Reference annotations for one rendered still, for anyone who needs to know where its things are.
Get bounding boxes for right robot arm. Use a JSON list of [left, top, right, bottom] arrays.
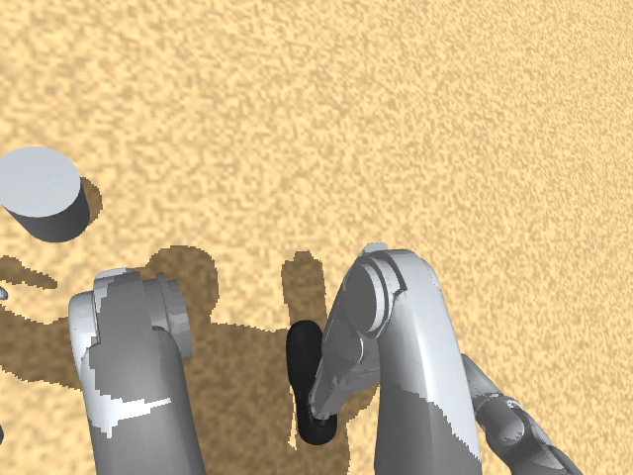
[[476, 396, 584, 475]]

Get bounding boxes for can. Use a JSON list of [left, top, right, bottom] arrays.
[[0, 146, 90, 242]]

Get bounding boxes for right robot hand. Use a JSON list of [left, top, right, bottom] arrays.
[[461, 353, 504, 418]]

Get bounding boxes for right robot foot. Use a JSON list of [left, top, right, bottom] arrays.
[[286, 320, 337, 445]]

